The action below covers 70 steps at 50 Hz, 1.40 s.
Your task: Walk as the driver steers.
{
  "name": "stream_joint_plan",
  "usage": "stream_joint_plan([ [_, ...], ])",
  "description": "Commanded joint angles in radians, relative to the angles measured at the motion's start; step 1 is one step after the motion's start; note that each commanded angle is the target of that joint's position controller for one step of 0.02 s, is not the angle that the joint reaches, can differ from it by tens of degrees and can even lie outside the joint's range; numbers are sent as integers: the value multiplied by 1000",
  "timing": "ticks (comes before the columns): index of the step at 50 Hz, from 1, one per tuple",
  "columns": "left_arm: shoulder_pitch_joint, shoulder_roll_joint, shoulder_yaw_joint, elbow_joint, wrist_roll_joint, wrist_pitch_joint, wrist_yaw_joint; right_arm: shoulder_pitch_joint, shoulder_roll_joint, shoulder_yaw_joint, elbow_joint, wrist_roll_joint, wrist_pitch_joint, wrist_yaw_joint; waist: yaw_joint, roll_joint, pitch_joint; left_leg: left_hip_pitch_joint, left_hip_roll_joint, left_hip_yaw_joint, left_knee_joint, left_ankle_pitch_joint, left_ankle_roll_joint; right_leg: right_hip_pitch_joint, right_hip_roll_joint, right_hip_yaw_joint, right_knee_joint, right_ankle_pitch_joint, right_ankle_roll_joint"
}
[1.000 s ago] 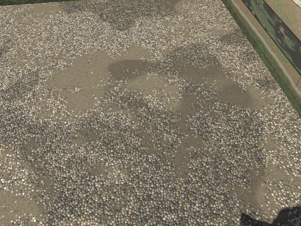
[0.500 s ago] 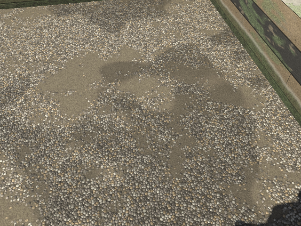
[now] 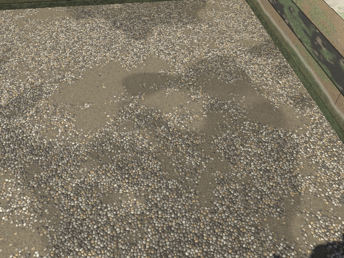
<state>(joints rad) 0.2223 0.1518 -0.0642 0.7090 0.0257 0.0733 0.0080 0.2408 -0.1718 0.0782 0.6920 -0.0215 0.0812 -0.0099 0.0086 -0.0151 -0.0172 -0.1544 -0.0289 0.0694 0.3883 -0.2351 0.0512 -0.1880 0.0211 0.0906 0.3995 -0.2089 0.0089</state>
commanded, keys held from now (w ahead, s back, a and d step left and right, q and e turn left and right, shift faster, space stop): w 1.00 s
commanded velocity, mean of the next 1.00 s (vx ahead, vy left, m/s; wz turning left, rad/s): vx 0.45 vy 0.00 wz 0.00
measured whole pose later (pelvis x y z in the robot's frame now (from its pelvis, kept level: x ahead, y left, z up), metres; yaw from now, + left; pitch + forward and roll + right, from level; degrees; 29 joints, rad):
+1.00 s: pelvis -0.01 -0.03 -0.02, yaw +0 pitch -2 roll +0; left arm 0.07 0.13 -0.07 0.60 0.02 0.06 -0.02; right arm 0.15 -0.15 0.04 0.58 -0.03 0.06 -0.01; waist 0.01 0.00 0.00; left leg -0.25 0.03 0.05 0.64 -0.36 0.00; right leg -0.28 0.07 0.05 0.65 -0.33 -0.04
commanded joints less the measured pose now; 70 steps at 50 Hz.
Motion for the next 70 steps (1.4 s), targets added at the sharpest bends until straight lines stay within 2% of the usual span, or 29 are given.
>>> stream_joint_plan([
  [1, -59, 57, 18, -78, 5, -16, 4, -47, -91, -32, -99, 0, -7, -6, 2, 44, 10, 45, 111, -124, -22, 40, 24, -133, -14, -7, 11, 30, -54],
  [10, -132, 40, 20, -114, 9, -26, -3, -122, -61, -43, -176, -4, 2, -10, 8, 32, -27, 30, 99, -104, 100, 167, 14, -120, -8, -14, 100, 158, -56],
  [13, -125, 67, 29, -116, 2, -20, 3, -122, -95, -62, -176, 10, -11, -4, 8, 42, -87, 50, 104, -85, 100, 211, 11, -62, -30, -15, 101, 224, -57],
  [19, -184, 62, 28, -128, -4, -8, -5, -170, -63, -58, -190, 7, -2, 4, 11, 8, -57, 41, 90, -68, 106, 209, -13, -44, -33, -13, 97, 279, -55],
  [33, -265, 46, 12, -191, -3, -30, -26, -221, -36, -51, -227, -3, -25, 4, 8, 11, -61, -43, 90, -75, 157, 28, -45, -110, -30, 24, 127, 141, -63],
  [34, -223, 60, 14, -170, -15, -26, -9, -167, -33, -53, -204, -5, -35, 4, -14, 4, -115, 2, 70, -57, 157, -143, -49, -112, -36, 78, 72, -68, -66],
  [35, -261, 64, 14, -183, -20, -20, -7, -183, -21, -46, -209, -3, -38, 5, -17, -17, -38, -27, 66, -55, 160, -131, -51, -161, -40, 92, 49, -117, -67],
  [38, -274, 61, 13, -198, -20, -13, -8, -179, -21, -43, -206, -4, -47, 6, -14, -23, -2, -38, 70, -62, 168, -118, -48, -201, -40, 104, 32, -166, -67],
  [39, -306, 40, 6, -221, -15, -21, -25, -226, -21, -41, -226, 1, -39, 7, 9, -9, 27, -75, 93, -86, 162, 34, -47, -188, -31, 41, 98, 42, -65],
  [41, -220, 45, 10, -184, -9, -28, -13, -149, -34, -51, -196, -5, -47, 4, -6, 17, -102, -11, 80, -75, 152, -131, -42, -124, -24, 68, 80, -93, -66],
  [43, -296, 39, 6, -222, -8, -26, -26, -223, -31, -45, -222, 1, -42, 3, 18, 23, 13, -83, 99, -92, 154, 54, -41, -159, -22, 29, 125, 82, -65],
  [46, -216, 45, 10, -186, -10, -27, -14, -142, -35, -53, -193, -8, -46, 1, -5, 15, -119, -6, 80, -70, 162, -119, -44, -115, -20, 62, 98, -59, -66],
  [47, -291, 36, 5, -221, -6, -29, -27, -206, -28, -47, -219, -2, -38, 2, 11, 7, -11, -72, 94, -85, 166, 60, -45, -148, -22, 23, 137, 116, -68],
  [49, -222, 45, 9, -189, -13, -28, -12, -138, -37, -55, -191, -9, -44, 1, -9, 5, -120, 0, 75, -64, 173, -122, -46, -119, -26, 68, 96, -50, -70],
  [50, -293, 36, 4, -224, -9, -28, -26, -205, -30, -49, -219, -3, -34, 2, 7, -2, -3, -70, 89, -80, 175, 53, -50, -161, -25, 25, 133, 120, -69],
  [52, -260, 30, 4, -215, 0, -34, -30, -191, -39, -55, -212, -9, -32, 3, 13, 12, -69, -41, 93, -83, 186, 64, -47, -131, -26, 22, 149, 149, -71],
  [53, -216, 47, 9, -191, -15, -30, -13, -135, -36, -57, -191, -10, -41, 1, -12, -1, -127, 8, 73, -60, 184, -122, -51, -127, -29, 72, 95, -45, -71],
  [54, -294, 37, 4, -226, -10, -31, -27, -204, -27, -49, -217, -5, -33, 2, 4, -6, -10, -63, 89, -77, 183, 55, -52, -166, -27, 29, 136, 127, -72],
  [57, -214, 47, 8, -194, -16, -31, -13, -141, -34, -57, -191, -10, -39, 1, -13, -1, -126, 11, 72, -59, 190, -123, -53, -136, -31, 75, 93, -47, -72],
  [58, -292, 37, 3, -229, -11, -32, -28, -211, -25, -49, -217, -5, -31, 2, 3, -5, -9, -61, 88, -77, 189, 53, -53, -175, -28, 31, 135, 124, -73],
  [60, -257, 32, 3, -221, -2, -36, -32, -204, -35, -56, -212, -9, -29, 3, 12, 14, -64, -38, 91, -81, 197, 59, -50, -150, -29, 25, 147, 146, -72],
  [61, -211, 47, 8, -197, -16, -32, -14, -148, -32, -57, -191, -9, -38, 1, -13, 1, -125, 12, 71, -60, 194, -123, -53, -143, -32, 76, 92, -52, -72],
  [62, -289, 37, 2, -232, -11, -33, -29, -217, -22, -49, -217, -4, -31, 3, 4, -2, -8, -61, 87, -78, 191, 52, -54, -181, -29, 31, 135, 119, -72],
  [64, -254, 30, 2, -224, -1, -37, -33, -210, -32, -56, -212, -8, -28, 4, 13, 16, -64, -38, 90, -83, 199, 58, -50, -154, -29, 24, 147, 141, -72],
  [65, -208, 45, 7, -200, -16, -34, -15, -155, -30, -57, -191, -9, -38, 2, -12, 3, -126, 13, 71, -62, 196, -124, -53, -147, -33, 75, 91, -58, -72],
  [66, -287, 35, 2, -235, -11, -35, -29, -223, -20, -49, -217, -4, -30, 3, 5, -1, -8, -61, 87, -80, 193, 51, -54, -184, -29, 30, 135, 115, -72],
  [68, -252, 29, 2, -227, -1, -39, -33, -216, -31, -56, -211, -8, -28, 4, 14, 17, -64, -39, 90, -85, 200, 57, -50, -157, -30, 23, 148, 137, -72],
  [69, -206, 44, 6, -202, -16, -35, -16, -159, -28, -57, -190, -8, -38, 2, -10, 3, -127, 12, 71, -65, 197, -124, -54, -149, -34, 73, 92, -63, -72],
  [70, -285, 34, 1, -238, -11, -36, -30, -227, -19, -49, -216, -4, -30, 3, 6, -1, -9, -62, 86, -82, 193, 51, -54, -186, -30, 28, 135, 110, -72],
])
